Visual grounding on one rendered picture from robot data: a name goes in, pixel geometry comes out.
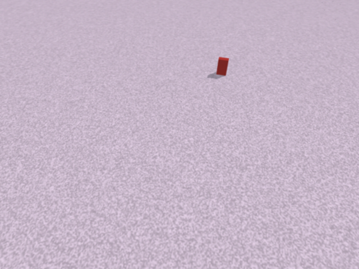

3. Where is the carton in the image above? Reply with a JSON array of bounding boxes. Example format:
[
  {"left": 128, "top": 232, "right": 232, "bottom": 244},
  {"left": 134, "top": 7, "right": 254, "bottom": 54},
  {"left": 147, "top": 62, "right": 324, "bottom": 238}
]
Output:
[{"left": 217, "top": 57, "right": 229, "bottom": 76}]

